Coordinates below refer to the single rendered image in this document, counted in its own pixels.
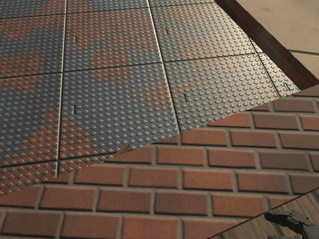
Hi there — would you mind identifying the robot right hand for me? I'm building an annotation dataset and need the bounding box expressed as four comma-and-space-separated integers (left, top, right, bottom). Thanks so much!
264, 209, 319, 239

